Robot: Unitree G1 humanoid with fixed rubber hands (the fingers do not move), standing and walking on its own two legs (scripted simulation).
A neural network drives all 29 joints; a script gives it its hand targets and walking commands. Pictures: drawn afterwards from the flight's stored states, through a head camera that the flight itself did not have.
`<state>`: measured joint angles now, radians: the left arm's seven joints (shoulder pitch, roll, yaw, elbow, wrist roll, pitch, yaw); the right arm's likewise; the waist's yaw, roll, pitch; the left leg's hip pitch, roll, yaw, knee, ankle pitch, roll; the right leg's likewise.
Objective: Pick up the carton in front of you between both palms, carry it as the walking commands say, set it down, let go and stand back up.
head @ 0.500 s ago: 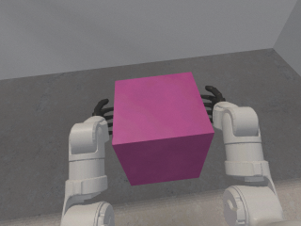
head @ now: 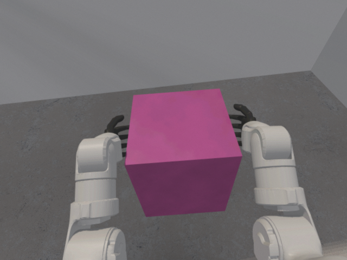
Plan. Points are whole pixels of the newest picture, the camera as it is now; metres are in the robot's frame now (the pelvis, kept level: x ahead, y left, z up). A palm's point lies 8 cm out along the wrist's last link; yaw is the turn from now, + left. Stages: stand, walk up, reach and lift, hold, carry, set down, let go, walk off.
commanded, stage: carry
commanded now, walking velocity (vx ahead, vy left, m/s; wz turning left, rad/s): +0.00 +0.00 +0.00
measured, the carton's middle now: (181, 155) +0.36 +0.00 +0.02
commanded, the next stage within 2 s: hold in 1.48 s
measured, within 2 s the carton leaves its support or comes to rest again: neither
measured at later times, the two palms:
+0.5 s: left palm (126, 133) +0.36 +0.12 +0.11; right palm (264, 123) +0.37 -0.18 +0.12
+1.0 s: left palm (125, 180) +0.29 +0.13 +0.04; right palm (260, 170) +0.29 -0.17 +0.05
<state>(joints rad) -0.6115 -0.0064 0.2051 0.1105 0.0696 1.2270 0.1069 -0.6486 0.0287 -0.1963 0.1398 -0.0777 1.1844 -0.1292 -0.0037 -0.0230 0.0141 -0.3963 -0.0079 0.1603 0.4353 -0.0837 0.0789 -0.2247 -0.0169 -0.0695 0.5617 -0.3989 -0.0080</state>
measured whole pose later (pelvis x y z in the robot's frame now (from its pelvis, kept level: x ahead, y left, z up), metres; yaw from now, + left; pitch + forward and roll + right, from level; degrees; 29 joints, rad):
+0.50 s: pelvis +0.02 -0.01 +0.00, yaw -1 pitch +2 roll +0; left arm -0.61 -0.04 0.21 0.20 0.10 1.22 0.12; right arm -0.68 0.00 -0.21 0.26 -0.07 1.18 -0.12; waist -0.02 0.00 -0.08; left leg -0.40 0.04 0.16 0.56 -0.19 0.05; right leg -0.18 0.00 -0.08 0.56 -0.41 -0.03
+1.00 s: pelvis +0.01 -0.02 +0.00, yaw -1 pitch +0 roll +0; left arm -0.24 -0.15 0.20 0.20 0.25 0.87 0.03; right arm -0.29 0.16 -0.22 0.22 -0.27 0.84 -0.02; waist 0.00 0.00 -0.14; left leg -0.39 0.04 0.16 0.52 -0.14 0.05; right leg -0.18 0.01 -0.09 0.55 -0.38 -0.04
